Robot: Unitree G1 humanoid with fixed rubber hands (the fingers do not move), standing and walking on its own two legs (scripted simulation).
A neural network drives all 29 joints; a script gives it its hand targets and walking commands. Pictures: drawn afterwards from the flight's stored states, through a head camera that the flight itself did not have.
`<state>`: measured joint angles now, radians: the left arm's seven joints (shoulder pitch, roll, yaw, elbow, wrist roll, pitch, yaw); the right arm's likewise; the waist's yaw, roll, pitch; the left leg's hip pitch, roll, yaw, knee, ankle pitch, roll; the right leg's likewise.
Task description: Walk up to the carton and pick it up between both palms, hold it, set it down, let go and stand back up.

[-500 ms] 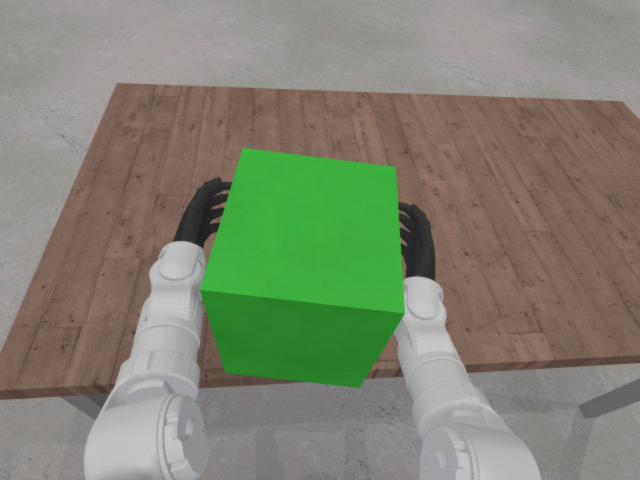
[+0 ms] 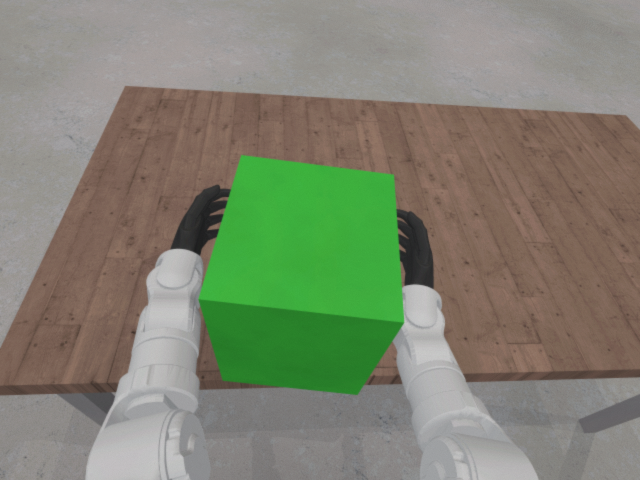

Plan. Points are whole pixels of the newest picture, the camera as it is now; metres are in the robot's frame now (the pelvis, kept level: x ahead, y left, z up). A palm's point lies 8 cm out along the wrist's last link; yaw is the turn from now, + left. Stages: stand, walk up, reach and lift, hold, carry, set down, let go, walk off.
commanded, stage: reach and lift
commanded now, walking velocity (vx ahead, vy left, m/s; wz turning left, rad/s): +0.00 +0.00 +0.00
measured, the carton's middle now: (303, 283) +0.36 +0.01 +0.01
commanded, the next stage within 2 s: none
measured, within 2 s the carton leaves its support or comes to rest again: leaves its support in 0.32 s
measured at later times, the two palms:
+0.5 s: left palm (195, 248) +0.37 +0.15 +0.08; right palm (426, 282) +0.33 -0.14 +0.07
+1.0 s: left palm (188, 224) +0.36 +0.15 +0.14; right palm (443, 250) +0.34 -0.15 +0.12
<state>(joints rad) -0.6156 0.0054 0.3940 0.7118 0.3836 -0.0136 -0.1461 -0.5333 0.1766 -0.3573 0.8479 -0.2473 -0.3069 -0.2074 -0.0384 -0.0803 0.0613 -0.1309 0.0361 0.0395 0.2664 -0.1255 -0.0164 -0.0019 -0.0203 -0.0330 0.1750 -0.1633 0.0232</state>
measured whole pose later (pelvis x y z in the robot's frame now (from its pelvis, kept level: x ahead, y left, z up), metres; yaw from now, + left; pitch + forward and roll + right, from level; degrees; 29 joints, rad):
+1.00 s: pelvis -0.02 +0.00 +0.00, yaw +0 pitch -6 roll +0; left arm -0.59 -0.03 0.28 0.37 0.37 0.37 -0.07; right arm -0.57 0.04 -0.11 0.69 0.04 -0.04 -0.19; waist -0.06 -0.10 0.07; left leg -0.04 0.03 0.04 0.27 -0.11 -0.01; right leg 0.06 -0.02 -0.03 0.23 -0.18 0.02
